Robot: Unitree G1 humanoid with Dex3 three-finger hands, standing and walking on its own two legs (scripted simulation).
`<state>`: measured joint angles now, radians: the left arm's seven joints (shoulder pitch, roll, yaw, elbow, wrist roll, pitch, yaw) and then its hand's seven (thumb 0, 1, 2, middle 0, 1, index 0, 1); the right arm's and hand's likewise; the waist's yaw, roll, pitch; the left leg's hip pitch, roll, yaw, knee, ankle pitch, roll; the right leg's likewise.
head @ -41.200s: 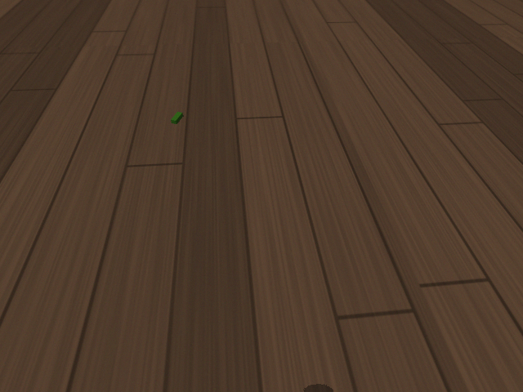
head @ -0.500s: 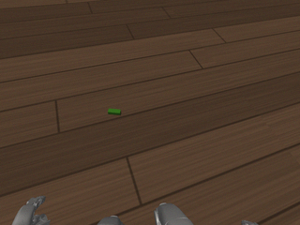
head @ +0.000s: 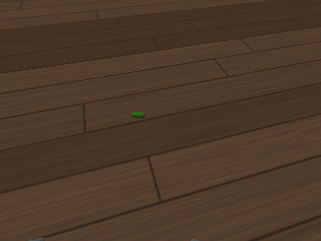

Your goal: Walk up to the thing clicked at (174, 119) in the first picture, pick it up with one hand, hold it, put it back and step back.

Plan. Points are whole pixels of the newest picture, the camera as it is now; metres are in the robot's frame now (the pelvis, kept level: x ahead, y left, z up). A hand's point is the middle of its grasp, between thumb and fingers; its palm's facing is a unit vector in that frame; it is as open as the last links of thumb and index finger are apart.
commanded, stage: step back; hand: left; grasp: from above
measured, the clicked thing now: (137, 114) +1.10 +0.20 -0.74
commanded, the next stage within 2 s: stand in 0.86 s
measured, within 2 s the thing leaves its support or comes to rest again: neither
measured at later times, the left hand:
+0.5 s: hand out of the picture +0.05 +0.27 -0.14, palm faces +0.04 -0.94 -0.35, open 7.4 cm
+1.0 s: hand out of the picture +0.14 +0.25 -0.12, palm faces -0.01 -0.94 -0.35, open 7.4 cm
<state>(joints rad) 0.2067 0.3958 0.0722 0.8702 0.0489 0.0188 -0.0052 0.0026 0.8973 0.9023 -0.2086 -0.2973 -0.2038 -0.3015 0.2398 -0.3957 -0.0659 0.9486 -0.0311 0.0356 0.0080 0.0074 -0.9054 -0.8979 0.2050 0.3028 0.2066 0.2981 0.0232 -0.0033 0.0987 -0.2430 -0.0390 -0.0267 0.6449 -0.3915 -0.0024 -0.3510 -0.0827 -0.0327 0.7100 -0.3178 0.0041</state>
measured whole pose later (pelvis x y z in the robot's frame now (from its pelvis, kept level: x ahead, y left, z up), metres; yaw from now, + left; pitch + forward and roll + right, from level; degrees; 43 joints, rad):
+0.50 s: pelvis +0.00 +0.01 +0.01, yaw +1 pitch -2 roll +1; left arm 0.21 0.36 0.05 1.02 0.03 -0.01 -0.02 0.00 0.90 0.90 -0.21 -0.30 -0.20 -0.30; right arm 0.20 -0.37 -0.07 1.01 -0.03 -0.02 0.02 0.01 -0.91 -0.90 0.20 0.30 0.21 0.30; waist 0.03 -0.01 0.05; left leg -0.24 -0.03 -0.01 0.57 -0.28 0.01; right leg -0.26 -0.06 -0.02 0.61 -0.33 0.01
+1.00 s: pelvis +0.03 +0.00 +0.02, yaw +0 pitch -2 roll +0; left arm 0.05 0.35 0.01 1.08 0.01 -0.02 0.00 0.00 0.90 0.90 -0.20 -0.30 -0.20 -0.30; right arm 0.05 -0.33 -0.02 1.08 0.00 -0.01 0.01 0.01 -0.90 -0.90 0.21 0.30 0.21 0.30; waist 0.00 0.00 0.07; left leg -0.13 0.00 -0.01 0.42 -0.25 -0.01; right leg -0.13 -0.02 -0.01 0.42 -0.25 0.02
